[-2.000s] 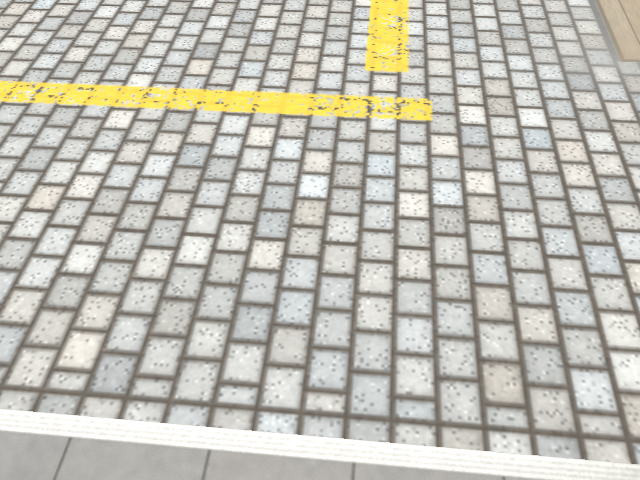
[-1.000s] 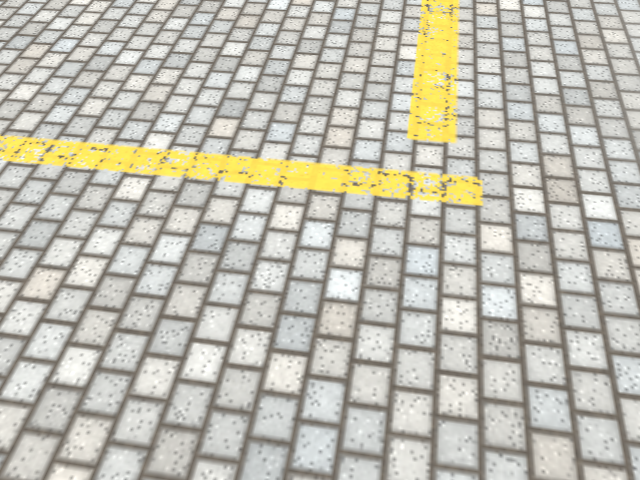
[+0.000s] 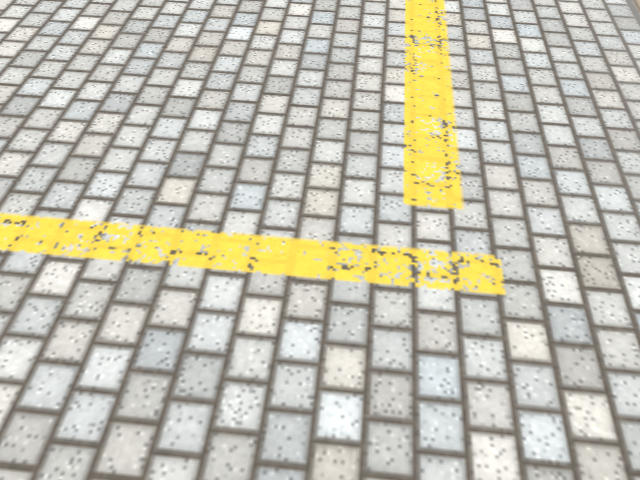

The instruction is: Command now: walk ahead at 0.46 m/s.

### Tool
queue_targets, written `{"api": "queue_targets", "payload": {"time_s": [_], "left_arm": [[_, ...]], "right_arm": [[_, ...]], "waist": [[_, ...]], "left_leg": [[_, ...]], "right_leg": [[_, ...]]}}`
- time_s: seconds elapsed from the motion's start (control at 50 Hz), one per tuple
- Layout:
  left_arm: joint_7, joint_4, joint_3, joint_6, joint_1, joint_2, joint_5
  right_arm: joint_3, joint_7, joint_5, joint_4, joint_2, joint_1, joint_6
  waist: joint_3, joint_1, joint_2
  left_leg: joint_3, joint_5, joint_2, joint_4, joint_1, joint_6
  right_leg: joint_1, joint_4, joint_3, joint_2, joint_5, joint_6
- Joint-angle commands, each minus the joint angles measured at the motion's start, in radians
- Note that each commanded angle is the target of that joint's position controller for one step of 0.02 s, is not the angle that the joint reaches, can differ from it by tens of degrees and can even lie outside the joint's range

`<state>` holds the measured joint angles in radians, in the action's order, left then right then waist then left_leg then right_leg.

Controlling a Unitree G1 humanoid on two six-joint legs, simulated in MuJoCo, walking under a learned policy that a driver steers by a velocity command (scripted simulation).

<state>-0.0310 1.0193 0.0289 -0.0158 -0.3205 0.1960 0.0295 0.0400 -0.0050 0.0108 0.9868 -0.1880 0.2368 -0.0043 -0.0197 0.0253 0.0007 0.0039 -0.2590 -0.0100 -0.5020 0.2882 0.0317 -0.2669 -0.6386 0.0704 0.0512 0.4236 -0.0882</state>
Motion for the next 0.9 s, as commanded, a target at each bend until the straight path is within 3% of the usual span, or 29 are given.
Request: {"api": "queue_targets", "payload": {"time_s": [0.02, 0.08, 0.1, 0.12, 0.14, 0.16, 0.18, 0.2, 0.22, 0.24, 0.28, 0.36, 0.42, 0.44, 0.46, 0.48, 0.5, 0.52, 0.54, 0.56, 0.58, 0.6, 0.64, 0.66, 0.7, 0.76, 0.8, 0.84, 0.9], "left_arm": [[-0.008, -0.031, 0.024, -0.014, -0.075, 0.052, 0.003], [0.012, 0.029, 0.031, -0.034, -0.227, 0.035, -0.010], [0.022, 0.061, 0.038, -0.041, -0.322, 0.055, -0.010], [0.035, 0.070, 0.049, -0.054, -0.390, 0.115, 0.005], [0.045, 0.035, 0.054, -0.055, -0.302, 0.166, 0.011], [0.053, 0.028, 0.070, -0.049, -0.255, 0.205, 0.016], [0.048, 0.006, 0.065, -0.056, -0.181, 0.172, 0.008], [0.040, -0.003, 0.061, -0.064, -0.157, 0.156, -0.002], [0.037, -0.012, 0.058, -0.073, -0.139, 0.143, -0.005], [0.036, -0.002, 0.053, -0.080, -0.155, 0.126, -0.010], [0.032, 0.017, 0.046, -0.088, -0.196, 0.110, -0.011], [0.033, 0.020, 0.048, -0.094, -0.228, 0.135, -0.015], [0.036, 0.034, 0.050, -0.093, -0.252, 0.154, -0.015], [0.035, 0.036, 0.051, -0.092, -0.241, 0.164, -0.012], [0.037, 0.041, 0.052, -0.092, -0.237, 0.177, -0.013], [0.039, 0.046, 0.056, -0.089, -0.231, 0.196, -0.010], [0.043, 0.043, 0.060, -0.082, -0.204, 0.215, -0.008], [0.043, 0.024, 0.058, -0.080, -0.173, 0.205, -0.010], [0.014, -0.036, 0.021, -0.092, -0.224, 0.024, -0.035], [0.008, -0.049, 0.045, -0.114, -0.157, 0.111, -0.042], [0.013, -0.084, 0.059, -0.113, -0.045, 0.149, -0.042], [0.010, -0.096, 0.050, -0.118, 0.002, 0.129, -0.033], [-0.003, -0.093, 0.042, -0.092, -0.016, 0.073, 0.008], [-0.013, -0.097, 0.036, -0.074, -0.025, 0.050, 0.014], [-0.022, -0.143, 0.028, -0.052, 0.062, 0.043, 0.012], [-0.026, -0.221, 0.021, -0.046, 0.244, 0.071, 0.011], [-0.035, -0.254, 0.011, -0.052, 0.327, 0.066, 0.004], [-0.042, -0.271, 0.003, -0.052, 0.376, 0.058, -0.010], [-0.029, -0.298, 0.004, -0.056, 0.434, 0.086, -0.008]], "right_arm": [[0.055, 0.004, -0.006, -0.058, -0.168, -0.063, 0.014], [0.071, 0.006, -0.008, -0.072, -0.168, -0.146, 0.023], [0.069, 0.005, -0.001, -0.097, -0.140, -0.211, 0.024], [0.045, 0.010, -0.003, -0.134, -0.044, -0.264, 0.032], [0.036, 0.018, 0.005, -0.168, -0.022, -0.268, 0.043], [0.035, 0.027, 0.025, -0.200, -0.048, -0.295, 0.049], [0.045, 0.037, 0.022, -0.188, -0.094, -0.290, 0.051], [0.051, 0.044, 0.029, -0.174, -0.114, -0.267, 0.053], [0.055, 0.053, 0.036, -0.159, -0.126, -0.242, 0.050], [0.054, 0.061, 0.043, -0.160, -0.123, -0.249, 0.043], [0.044, 0.068, 0.039, -0.181, -0.092, -0.294, 0.033], [0.024, 0.071, 0.019, -0.244, -0.081, -0.431, 0.032], [0.019, 0.067, 0.020, -0.279, -0.090, -0.480, 0.036], [0.019, 0.063, 0.022, -0.281, -0.093, -0.465, 0.039], [0.023, 0.056, 0.024, -0.274, -0.099, -0.416, 0.042], [0.036, 0.045, 0.024, -0.244, -0.124, -0.290, 0.046], [0.054, 0.031, 0.024, -0.172, -0.158, -0.052, 0.052], [0.079, 0.017, 0.039, -0.112, -0.228, 0.163, 0.065], [0.101, 0.011, 0.060, -0.088, -0.355, 0.271, 0.075], [0.097, 0.022, 0.035, -0.078, -0.329, 0.257, 0.069], [0.083, 0.023, 0.041, -0.074, -0.268, 0.128, 0.072], [0.070, 0.027, 0.033, -0.079, -0.202, 0.069, 0.083], [0.042, 0.024, 0.027, -0.062, -0.116, 0.012, 0.095], [0.034, 0.021, 0.021, -0.052, -0.097, 0.019, 0.101], [0.030, 0.013, 0.005, -0.036, -0.106, 0.054, 0.116], [0.029, 0.018, 0.004, -0.033, -0.125, 0.122, 0.129], [0.025, 0.020, -0.006, -0.035, -0.125, 0.146, 0.140], [0.026, 0.018, -0.020, -0.022, -0.153, 0.198, 0.149], [0.023, 0.009, -0.013, 0.004, -0.176, 0.255, 0.144]], "waist": [[0.093, 0.041, 0.146], [0.088, 0.123, 0.080], [0.106, 0.166, 0.016], [0.090, 0.188, -0.214], [0.129, 0.115, -0.161], [0.156, 0.089, -0.137], [0.166, 0.049, -0.067], [0.139, 0.032, -0.046], [0.123, 0.017, -0.064], [0.122, 0.021, -0.076], [0.147, 0.028, -0.092], [0.191, 0.056, -0.114], [0.212, 0.070, -0.112], [0.204, 0.055, -0.116], [0.164, 0.027, -0.132], [0.082, -0.036, -0.146], [-0.036, -0.146, -0.137], [-0.154, -0.246, -0.082], [-0.329, -0.187, 0.268], [-0.357, -0.194, 0.224], [-0.127, -0.135, 0.153], [-0.044, -0.110, 0.048], [0.015, -0.012, 0.051], [0.026, 0.011, 0.069], [0.103, 0.024, 0.063], [0.186, -0.005, 0.022], [0.202, -0.020, 0.009], [0.200, -0.036, 0.006], [0.194, -0.047, 0.008]], "left_leg": [[0.326, -0.453, -0.238, 0.409, 0.115, 0.130], [0.157, -0.406, -0.135, 0.269, 0.202, 0.103], [0.089, -0.366, -0.085, 0.104, 0.358, 0.082], [-0.036, -0.279, 0.017, -0.260, 0.562, 0.047], [-0.020, -0.159, 0.037, -0.398, 0.731, 0.039], [0.048, -0.062, -0.048, -0.442, 0.755, 0.041], [0.062, 0.018, -0.071, -0.483, 0.751, 0.023], [0.055, 0.059, -0.072, -0.482, 0.705, 0.004], [0.028, 0.085, -0.071, -0.478, 0.646, -0.010], [0.007, 0.113, -0.071, -0.477, 0.615, -0.018], [-0.020, 0.166, -0.067, -0.444, 0.578, -0.022], [-0.064, 0.245, -0.064, -0.242, 0.455, -0.014], [-0.106, 0.189, -0.052, -0.143, 0.411, 0.033], [-0.127, 0.144, -0.029, -0.108, 0.348, 0.055], [-0.159, 0.088, 0.015, -0.100, 0.243, 0.077], [-0.180, 0.039, 0.064, -0.115, 0.079, 0.098], [-0.187, 0.013, 0.103, -0.092, -0.190, 0.118], [-0.036, -0.084, -0.021, -0.090, -0.516, 0.141], [0.545, -0.612, -0.350, 0.097, -0.790, 0.214], [0.865, -0.778, -0.371, 0.313, -0.718, 0.212], [0.689, -0.650, -0.337, 0.285, -0.577, 0.187], [0.524, -0.440, -0.304, 0.280, -0.404, 0.183], [0.350, -0.276, -0.222, 0.317, -0.160, 0.147], [0.311, -0.263, -0.211, 0.343, -0.107, 0.149], [0.249, -0.214, -0.194, 0.405, -0.059, 0.163], [0.132, -0.036, -0.150, 0.476, -0.048, 0.179], [0.046, 0.111, -0.109, 0.510, -0.021, 0.164], [0.010, 0.271, -0.131, 0.577, -0.067, 0.159], [-0.043, 0.695, -0.161, 0.514, -0.325, 0.142]], "right_leg": [[0.016, -0.042, -0.007, -0.031, 0.007, -0.016], [0.277, 0.239, 0.082, 0.005, -0.107, -0.023], [0.435, 0.315, 0.025, -0.035, -0.068, -0.035], [0.565, 0.447, -0.317, -0.266, 0.177, -0.067], [0.535, 0.529, -0.622, -0.434, 0.356, -0.128], [0.406, 0.570, -0.713, -0.512, 0.475, -0.195], [0.398, 0.568, -0.633, -0.458, 0.395, -0.172], [0.381, 0.569, -0.536, -0.399, 0.294, -0.140], [0.353, 0.580, -0.443, -0.344, 0.205, -0.109], [0.329, 0.589, -0.377, -0.311, 0.142, -0.101], [0.282, 0.598, -0.286, -0.272, 0.022, -0.098], [0.246, 0.642, -0.186, -0.275, -0.177, -0.098], [0.337, 0.625, -0.133, -0.308, -0.381, -0.095], [0.350, 0.578, -0.100, -0.305, -0.538, -0.090], [0.357, 0.485, -0.069, -0.306, -0.814, -0.084], [0.351, 0.314, -0.040, -0.309, -1.091, -0.076], [0.268, 0.060, -0.001, -0.281, -1.177, -0.059], [0.005, -0.277, 0.005, -0.230, -0.919, -0.045], [-0.359, -0.677, -0.053, -0.057, -0.005, -0.010], [-0.446, -0.792, -0.231, -0.005, 0.028, -0.054], [-0.552, -0.821, -0.184, -0.079, -0.077, -0.070], [-0.512, -0.762, -0.156, -0.135, -0.176, -0.065], [-0.375, -0.666, -0.158, -0.181, -0.216, -0.037], [-0.351, -0.638, -0.157, -0.191, -0.210, -0.021], [-0.427, -0.579, -0.134, -0.213, -0.244, 0.012], [-0.508, -0.364, -0.074, -0.216, -0.390, 0.040], [-0.397, -0.157, -0.024, -0.190, -0.519, 0.037], [-0.293, -0.039, 0.014, -0.159, -0.616, 0.011], [-0.300, 0.082, 0.063, -0.104, -0.569, -0.028]]}}
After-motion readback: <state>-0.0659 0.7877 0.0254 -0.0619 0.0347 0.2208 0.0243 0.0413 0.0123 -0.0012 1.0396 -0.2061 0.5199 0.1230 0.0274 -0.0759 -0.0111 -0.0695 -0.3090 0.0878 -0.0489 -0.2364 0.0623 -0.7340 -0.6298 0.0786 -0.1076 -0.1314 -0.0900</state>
